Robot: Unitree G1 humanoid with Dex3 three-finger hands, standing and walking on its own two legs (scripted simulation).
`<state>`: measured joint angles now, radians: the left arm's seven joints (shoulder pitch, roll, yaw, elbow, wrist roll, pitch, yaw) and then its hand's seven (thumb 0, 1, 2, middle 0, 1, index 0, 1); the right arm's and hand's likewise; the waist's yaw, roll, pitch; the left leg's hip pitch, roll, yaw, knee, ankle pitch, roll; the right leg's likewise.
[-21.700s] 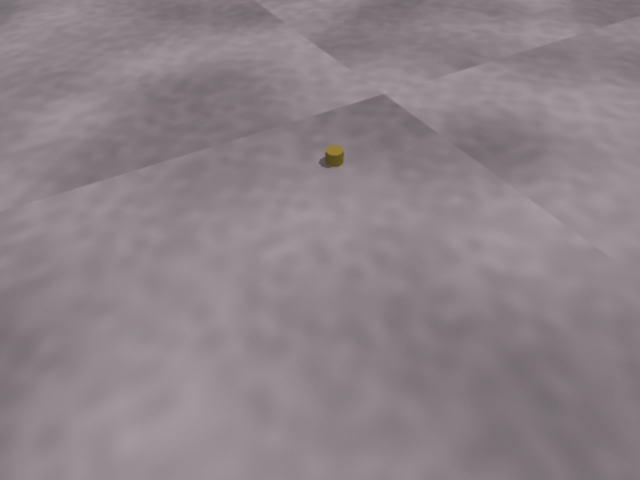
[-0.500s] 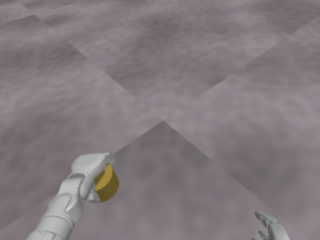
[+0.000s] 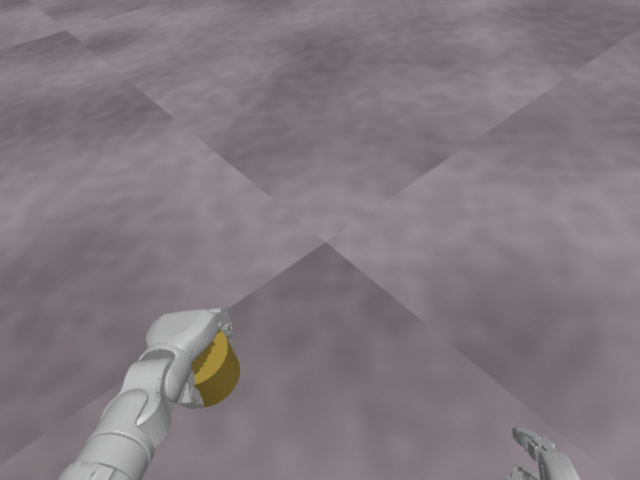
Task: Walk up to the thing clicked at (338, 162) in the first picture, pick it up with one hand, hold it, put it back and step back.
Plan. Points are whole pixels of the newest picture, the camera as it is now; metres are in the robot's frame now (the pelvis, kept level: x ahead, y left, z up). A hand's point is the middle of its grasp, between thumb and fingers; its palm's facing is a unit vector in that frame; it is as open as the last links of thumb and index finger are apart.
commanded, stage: crouch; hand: left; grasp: from above
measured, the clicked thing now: (202, 365) +0.31 +0.22 -0.06
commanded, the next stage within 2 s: lower in 1.94 s
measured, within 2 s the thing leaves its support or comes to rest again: neither
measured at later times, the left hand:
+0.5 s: hand (217, 394) +0.32 +0.25 -0.22, palm faces -0.42 +0.03 -0.91, open 11.7 cm
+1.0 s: hand (239, 419) +0.35 +0.27 -0.45, palm faces -0.45 -0.02 -0.89, open 11.7 cm
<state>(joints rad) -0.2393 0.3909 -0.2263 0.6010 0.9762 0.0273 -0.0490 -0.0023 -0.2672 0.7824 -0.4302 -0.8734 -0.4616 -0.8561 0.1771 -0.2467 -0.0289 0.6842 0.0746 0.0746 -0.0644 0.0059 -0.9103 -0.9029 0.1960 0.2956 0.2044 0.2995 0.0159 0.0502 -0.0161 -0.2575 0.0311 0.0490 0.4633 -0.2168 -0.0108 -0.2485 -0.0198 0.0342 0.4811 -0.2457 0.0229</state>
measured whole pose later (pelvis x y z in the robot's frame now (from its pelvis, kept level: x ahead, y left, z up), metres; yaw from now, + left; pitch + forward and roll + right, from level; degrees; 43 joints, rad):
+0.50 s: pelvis -0.04 +0.01 -0.12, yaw +1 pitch +22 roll -2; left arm -0.58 0.41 -0.13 1.13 1.16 -0.06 0.33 0.00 -0.26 0.78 -0.42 -0.88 -0.46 -0.86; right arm 0.21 -0.28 -0.08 0.72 -0.01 0.03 -0.02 0.00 -0.91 -0.90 0.20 0.30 0.21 0.30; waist -0.08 0.01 -0.15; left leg -1.17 0.04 -0.01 1.26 -0.48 0.00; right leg -1.12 -0.01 0.00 1.24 -0.50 0.03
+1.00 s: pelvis -0.07 +0.01 -0.30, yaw -1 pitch +37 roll -5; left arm -0.76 0.55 0.03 1.23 1.22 -0.15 0.35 0.00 -0.26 0.79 -0.41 -0.89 -0.46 -0.86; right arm 0.18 -0.23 -0.04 0.74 -0.07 -0.04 0.03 0.00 -0.90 -0.90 0.20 0.30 0.21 0.30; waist -0.15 0.03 -0.19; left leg -1.96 0.03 -0.07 1.94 -0.62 0.00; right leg -1.88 0.00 -0.02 1.91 -0.67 0.04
